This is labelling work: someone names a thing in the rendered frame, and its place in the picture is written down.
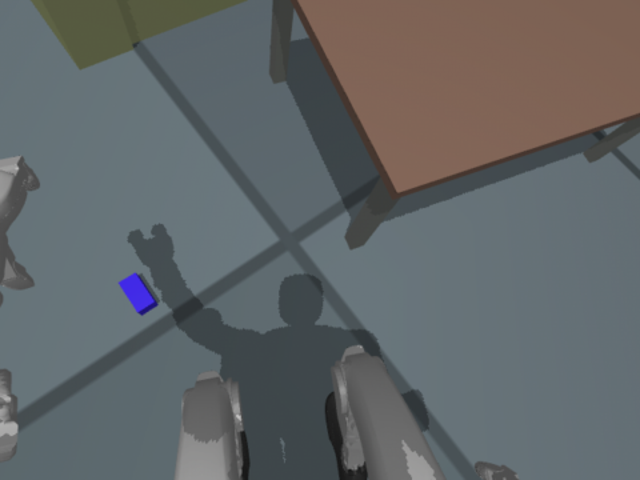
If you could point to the left robot arm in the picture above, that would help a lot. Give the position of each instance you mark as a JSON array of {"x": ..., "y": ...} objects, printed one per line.
[{"x": 8, "y": 401}]

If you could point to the right robot foot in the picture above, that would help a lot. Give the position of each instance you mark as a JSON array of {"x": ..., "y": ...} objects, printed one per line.
[{"x": 336, "y": 439}]

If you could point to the sofa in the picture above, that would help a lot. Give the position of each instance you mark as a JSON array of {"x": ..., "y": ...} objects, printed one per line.
[{"x": 92, "y": 31}]

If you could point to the left robot hand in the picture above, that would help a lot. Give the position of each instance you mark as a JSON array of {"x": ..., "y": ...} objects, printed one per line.
[{"x": 16, "y": 178}]

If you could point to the small box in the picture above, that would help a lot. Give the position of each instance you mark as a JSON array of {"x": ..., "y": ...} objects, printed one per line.
[{"x": 138, "y": 294}]

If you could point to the right robot hand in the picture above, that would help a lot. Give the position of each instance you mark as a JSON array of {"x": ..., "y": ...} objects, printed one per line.
[{"x": 489, "y": 471}]

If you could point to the coffee table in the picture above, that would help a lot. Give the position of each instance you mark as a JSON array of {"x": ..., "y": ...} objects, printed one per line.
[{"x": 440, "y": 89}]

